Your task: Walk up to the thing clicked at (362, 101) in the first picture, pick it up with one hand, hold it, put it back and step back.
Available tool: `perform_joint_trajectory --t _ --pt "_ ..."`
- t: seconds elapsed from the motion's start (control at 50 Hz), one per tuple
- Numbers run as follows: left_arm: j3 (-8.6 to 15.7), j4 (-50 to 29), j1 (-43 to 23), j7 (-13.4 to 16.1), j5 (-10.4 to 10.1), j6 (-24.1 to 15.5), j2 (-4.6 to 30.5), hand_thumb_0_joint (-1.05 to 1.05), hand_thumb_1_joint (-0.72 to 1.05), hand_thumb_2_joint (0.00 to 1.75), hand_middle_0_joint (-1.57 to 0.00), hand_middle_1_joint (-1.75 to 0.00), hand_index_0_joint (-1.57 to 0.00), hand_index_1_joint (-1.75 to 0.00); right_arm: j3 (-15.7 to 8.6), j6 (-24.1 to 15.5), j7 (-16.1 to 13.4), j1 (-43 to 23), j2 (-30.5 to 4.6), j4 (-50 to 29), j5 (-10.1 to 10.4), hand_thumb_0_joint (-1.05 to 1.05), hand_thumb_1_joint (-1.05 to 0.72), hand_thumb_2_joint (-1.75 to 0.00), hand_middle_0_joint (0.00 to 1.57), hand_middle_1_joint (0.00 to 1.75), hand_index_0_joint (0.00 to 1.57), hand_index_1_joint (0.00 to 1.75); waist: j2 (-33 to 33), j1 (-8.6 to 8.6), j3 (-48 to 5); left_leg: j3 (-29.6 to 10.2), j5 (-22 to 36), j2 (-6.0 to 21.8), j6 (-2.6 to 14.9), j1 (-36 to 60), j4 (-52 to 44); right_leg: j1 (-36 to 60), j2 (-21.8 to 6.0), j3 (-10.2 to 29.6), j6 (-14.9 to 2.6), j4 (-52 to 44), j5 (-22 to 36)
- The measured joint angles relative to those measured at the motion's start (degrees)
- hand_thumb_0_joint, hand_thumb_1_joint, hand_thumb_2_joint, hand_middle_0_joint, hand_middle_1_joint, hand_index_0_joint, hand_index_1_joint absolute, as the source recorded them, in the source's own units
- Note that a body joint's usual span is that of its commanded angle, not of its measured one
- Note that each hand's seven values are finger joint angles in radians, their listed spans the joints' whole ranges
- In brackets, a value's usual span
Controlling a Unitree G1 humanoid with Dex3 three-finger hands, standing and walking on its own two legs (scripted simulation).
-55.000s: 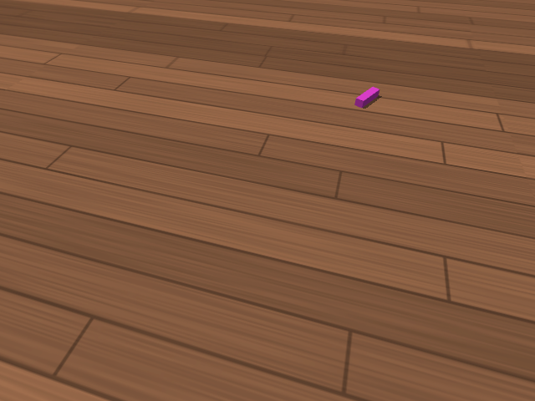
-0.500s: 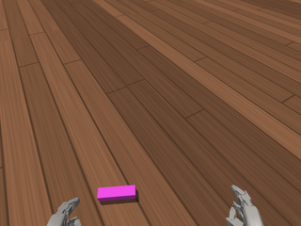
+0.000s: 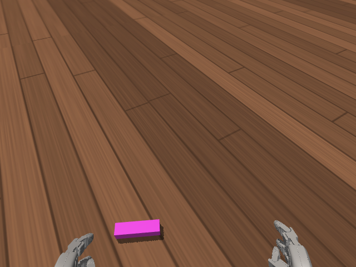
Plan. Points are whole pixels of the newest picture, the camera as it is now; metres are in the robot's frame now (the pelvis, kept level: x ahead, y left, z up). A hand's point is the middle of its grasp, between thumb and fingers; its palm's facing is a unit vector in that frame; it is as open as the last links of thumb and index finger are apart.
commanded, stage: home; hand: left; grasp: from above
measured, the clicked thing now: (137, 229) +0.47 +0.20 -0.69
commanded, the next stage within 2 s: stand in 0.44 s
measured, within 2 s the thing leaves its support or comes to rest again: neither
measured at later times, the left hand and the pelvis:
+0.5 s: hand out of the picture +0.16 +0.18 -0.05, palm faces +0.04 -0.98 -0.20, open 7.4 cm; pelvis +0.00 +0.00 +0.00, yaw +0 degrees
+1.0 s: hand out of the picture +0.04 +0.24 -0.11, palm faces +0.04 -0.95 -0.32, open 7.4 cm; pelvis -0.01 +0.00 +0.05, yaw +0 degrees
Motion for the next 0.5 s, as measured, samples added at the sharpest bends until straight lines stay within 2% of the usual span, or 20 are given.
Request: perform_joint_trajectory --t 0.5 --pt "-0.15 0.00 0.12 0.01 -0.07 -0.04 -0.06 0.01 0.91 0.90 -0.20 -0.30 -0.20 -0.30 -0.02 0.52 0.21 -0.10 -0.04 -0.57 0.16 0.02 -0.90 -0.90 0.21 0.30 0.21 0.29 0.12 0.13 -0.04 -0.23 0.25 0.05 -0.34 -0.34 0.22 -0.49 0.07 -0.19 -0.34 0.67 -0.05"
